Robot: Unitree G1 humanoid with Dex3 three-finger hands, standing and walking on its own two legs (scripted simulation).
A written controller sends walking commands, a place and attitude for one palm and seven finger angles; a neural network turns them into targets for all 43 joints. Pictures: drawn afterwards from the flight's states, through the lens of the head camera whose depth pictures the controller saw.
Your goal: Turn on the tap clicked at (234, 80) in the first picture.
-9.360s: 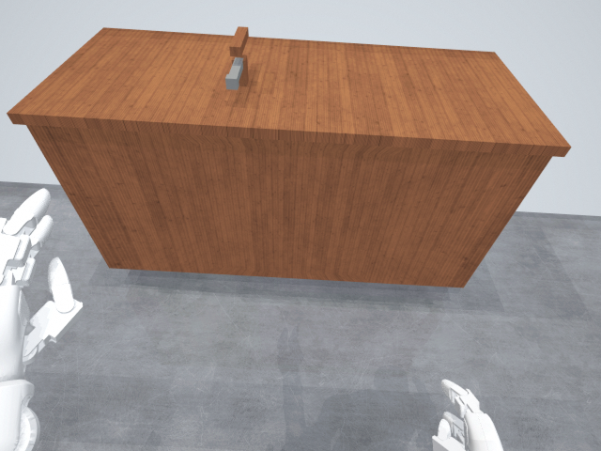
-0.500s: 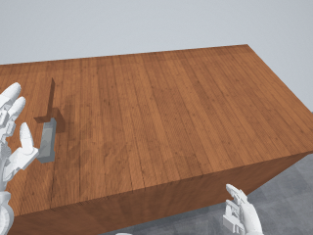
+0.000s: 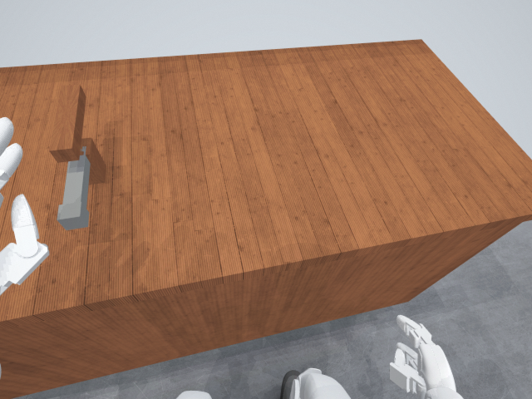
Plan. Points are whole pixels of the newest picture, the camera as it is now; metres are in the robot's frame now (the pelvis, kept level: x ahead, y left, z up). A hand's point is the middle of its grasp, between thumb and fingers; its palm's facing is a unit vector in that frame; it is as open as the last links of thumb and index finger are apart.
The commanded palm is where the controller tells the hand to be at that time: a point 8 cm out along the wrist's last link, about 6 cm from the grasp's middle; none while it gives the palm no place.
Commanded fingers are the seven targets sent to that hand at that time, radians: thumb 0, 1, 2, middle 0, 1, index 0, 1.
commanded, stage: shuffle to correct the standing spot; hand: left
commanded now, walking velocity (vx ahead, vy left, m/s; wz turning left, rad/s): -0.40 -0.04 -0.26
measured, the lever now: (73, 216) +0.32 +0.29 +0.07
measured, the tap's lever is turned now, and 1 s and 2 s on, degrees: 0 0 0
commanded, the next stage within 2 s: come to a stop and stand still in 0.02 s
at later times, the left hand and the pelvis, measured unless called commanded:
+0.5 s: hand (10, 359) +0.14 +0.22 +0.18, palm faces +0.18 -0.84 -0.51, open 7.4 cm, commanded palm +0.09 +0.26 +0.20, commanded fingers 0.00 0.90 0.90 -0.20 -0.30 -0.20 -0.30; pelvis -0.11 +0.01 +0.01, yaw -7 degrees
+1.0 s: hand out of the picture +0.11 +0.24 +0.19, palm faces +0.28 -0.85 -0.44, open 7.4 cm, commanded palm +0.06 +0.28 +0.20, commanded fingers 0.00 0.90 0.90 -0.20 -0.30 -0.20 -0.30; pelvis -0.13 +0.02 +0.02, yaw -7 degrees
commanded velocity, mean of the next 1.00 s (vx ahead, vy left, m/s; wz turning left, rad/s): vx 0.06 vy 0.00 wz -0.02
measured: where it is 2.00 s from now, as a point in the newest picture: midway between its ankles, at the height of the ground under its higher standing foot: outside the picture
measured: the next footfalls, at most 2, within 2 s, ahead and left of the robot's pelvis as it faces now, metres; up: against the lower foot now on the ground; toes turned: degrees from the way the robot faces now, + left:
right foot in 0.22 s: -0.06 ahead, -0.13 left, +0.00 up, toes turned -9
left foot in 0.42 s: -0.03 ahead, +0.11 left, +0.00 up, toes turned -13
